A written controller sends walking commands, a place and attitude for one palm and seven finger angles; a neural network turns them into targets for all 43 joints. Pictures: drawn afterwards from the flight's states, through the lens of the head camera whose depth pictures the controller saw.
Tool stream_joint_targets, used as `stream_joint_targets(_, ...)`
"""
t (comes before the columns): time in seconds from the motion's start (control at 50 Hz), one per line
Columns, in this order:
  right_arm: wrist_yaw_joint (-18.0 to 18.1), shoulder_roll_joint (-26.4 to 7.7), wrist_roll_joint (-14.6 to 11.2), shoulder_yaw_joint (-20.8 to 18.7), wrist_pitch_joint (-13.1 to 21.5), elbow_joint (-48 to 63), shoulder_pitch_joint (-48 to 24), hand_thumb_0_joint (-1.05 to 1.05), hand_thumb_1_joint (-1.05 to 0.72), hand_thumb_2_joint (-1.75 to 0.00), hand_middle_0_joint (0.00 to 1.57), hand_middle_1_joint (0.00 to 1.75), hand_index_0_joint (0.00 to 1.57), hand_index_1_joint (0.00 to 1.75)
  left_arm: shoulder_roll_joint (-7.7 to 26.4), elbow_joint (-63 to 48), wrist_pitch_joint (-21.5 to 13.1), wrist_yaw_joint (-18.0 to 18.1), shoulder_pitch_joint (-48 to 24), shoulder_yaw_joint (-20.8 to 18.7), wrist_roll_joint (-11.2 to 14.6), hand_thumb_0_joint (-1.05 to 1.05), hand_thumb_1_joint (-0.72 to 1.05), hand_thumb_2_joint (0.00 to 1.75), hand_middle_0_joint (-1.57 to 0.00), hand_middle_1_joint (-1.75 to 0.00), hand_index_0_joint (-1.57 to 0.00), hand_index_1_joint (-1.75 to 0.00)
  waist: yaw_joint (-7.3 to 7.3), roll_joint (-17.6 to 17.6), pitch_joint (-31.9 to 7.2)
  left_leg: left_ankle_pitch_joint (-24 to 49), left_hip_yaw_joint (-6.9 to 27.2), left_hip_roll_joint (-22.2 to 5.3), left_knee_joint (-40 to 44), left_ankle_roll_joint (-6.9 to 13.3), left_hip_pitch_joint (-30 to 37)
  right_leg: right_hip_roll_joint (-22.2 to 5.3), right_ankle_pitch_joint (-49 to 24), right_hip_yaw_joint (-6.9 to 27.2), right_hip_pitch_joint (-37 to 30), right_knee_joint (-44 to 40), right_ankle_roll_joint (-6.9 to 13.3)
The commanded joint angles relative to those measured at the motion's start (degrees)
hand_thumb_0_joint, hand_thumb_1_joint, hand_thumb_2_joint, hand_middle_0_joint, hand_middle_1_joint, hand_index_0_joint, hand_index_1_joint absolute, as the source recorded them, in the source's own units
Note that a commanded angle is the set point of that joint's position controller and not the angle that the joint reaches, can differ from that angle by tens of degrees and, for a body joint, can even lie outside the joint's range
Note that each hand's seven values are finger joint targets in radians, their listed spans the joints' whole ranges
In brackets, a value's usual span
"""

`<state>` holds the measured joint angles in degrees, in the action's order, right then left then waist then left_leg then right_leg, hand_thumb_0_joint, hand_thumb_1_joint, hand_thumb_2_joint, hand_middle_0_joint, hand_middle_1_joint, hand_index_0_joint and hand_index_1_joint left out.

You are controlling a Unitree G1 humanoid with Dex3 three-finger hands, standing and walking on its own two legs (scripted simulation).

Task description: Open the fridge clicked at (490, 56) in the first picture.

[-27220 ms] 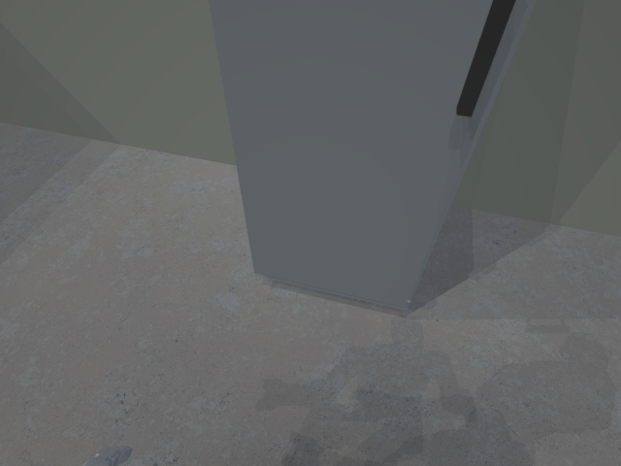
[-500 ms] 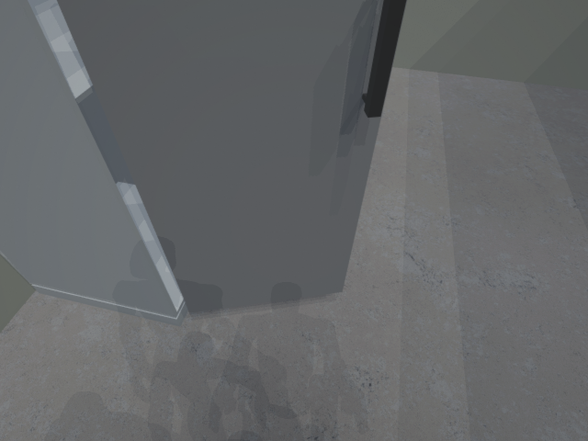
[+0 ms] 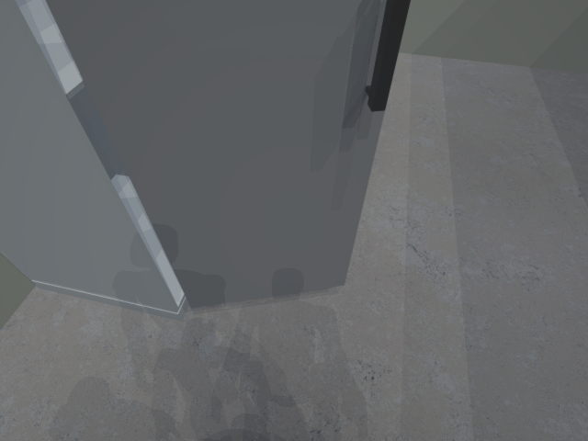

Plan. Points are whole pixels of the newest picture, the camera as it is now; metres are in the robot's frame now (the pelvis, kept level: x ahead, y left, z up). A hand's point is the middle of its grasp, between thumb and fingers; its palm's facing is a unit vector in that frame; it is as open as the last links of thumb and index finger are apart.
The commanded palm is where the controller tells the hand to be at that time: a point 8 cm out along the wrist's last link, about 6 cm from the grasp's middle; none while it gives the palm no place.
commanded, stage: look to check the result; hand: right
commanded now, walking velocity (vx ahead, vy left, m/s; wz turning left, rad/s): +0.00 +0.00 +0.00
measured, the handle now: (384, 37) +0.69 -0.10 +0.22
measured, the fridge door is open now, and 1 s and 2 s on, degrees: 68 68 68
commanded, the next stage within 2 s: stand and wait in 0.20 s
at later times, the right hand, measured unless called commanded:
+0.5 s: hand out of the picture +0.01 -0.16 -0.18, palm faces +0.01 +0.98 -0.18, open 7.4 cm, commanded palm none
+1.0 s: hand out of the picture +0.01 -0.16 -0.18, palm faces +0.01 +0.98 -0.19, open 7.4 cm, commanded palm none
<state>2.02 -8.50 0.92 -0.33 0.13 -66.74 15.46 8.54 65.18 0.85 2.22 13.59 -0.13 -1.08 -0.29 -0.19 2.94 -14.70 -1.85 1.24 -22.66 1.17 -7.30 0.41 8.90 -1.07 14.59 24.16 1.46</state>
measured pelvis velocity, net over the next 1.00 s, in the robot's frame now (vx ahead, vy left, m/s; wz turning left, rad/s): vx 0.02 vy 0.01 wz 0.01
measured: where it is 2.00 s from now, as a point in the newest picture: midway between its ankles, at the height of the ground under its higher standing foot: outside the picture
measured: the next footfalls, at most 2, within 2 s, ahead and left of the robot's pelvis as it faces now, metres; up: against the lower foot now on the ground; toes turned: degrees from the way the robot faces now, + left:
none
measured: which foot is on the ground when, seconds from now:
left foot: down 0.00-1.00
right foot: down 0.00-1.00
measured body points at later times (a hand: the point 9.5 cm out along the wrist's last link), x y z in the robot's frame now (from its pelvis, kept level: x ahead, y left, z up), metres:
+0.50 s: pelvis +0.01 +0.00 +0.00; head +0.03 +0.00 +0.45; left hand +0.01 +0.23 -0.16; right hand +0.01 -0.22 -0.16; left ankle -0.03 +0.11 -0.74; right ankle +0.04 -0.10 -0.74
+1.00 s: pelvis +0.02 +0.01 +0.00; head +0.03 +0.01 +0.45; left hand +0.02 +0.23 -0.16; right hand +0.01 -0.21 -0.16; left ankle -0.03 +0.11 -0.74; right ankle +0.04 -0.10 -0.74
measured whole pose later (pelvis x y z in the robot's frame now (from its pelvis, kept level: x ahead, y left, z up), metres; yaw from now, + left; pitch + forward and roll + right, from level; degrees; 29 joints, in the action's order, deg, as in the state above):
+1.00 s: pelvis +0.02 +0.01 +0.00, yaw +1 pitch -1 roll +0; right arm 2.2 -8.7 0.8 -0.2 0.5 -66.4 15.3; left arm 8.5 66.1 0.4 2.4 13.4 0.1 -0.9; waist -0.3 0.2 2.6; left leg -15.5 -1.1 1.6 -21.4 1.8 -5.0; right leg 0.0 10.0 -1.7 12.0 23.0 0.7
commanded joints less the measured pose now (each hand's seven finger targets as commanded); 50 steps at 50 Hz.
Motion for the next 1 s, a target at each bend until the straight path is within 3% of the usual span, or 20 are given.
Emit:
stream_joint_targets(0.0,0.2,-5.5,-0.2,-0.6,0.9,1.3,3.7,0.0,-0.9,-0.9,0.2,0.3,0.2,0.3,5.5,-1.5,-0.9,0.4,2.9,-1.1,0.1,0.0,0.9,0.9,-0.2,-0.3,-0.2,-0.3,-0.34,0.3,-0.1,3.2,5.5,-6.5,5.9,1.4,-4.7,-6.3,-3.6,6.0,-3.9,-3.7,0.9)
stream_joint_targets(0.24,0.2,-5.4,-0.3,-0.6,0.9,1.4,3.8,0.0,-0.9,-0.9,0.2,0.3,0.2,0.3,5.7,-1.1,-1.1,0.4,2.8,-1.0,0.0,0.0,0.9,0.9,-0.2,-0.3,-0.2,-0.3,-0.14,-1.1,0.2,3.8,5.7,-6.4,5.9,1.5,-4.1,-6.3,-4.2,6.0,-4.3,-4.2,0.9)
stream_joint_targets(0.3,0.2,-5.6,-0.3,-0.6,1.0,1.5,3.8,0.0,-0.9,-0.9,0.2,0.3,0.2,0.3,5.7,-1.0,-1.2,0.5,2.9,-0.9,0.1,0.0,0.9,0.9,-0.2,-0.3,-0.2,-0.3,-0.11,0.1,-0.3,5.6,5.6,-6.5,5.8,1.3,-3.5,-6.4,-6.2,5.8,-4.9,-3.7,0.9)
stream_joint_targets(0.98,0.3,-5.9,-0.3,-0.5,1.1,1.6,4.0,0.0,-0.9,-0.9,0.2,0.3,0.2,0.3,6.0,-0.6,-1.2,0.5,2.6,-0.9,0.2,0.0,0.9,0.9,-0.2,-0.3,-0.2,-0.3,-0.13,0.2,0.4,7.5,6.0,-6.6,6.2,1.4,-3.3,-6.6,-7.2,5.1,-6.3,-3.8,0.8)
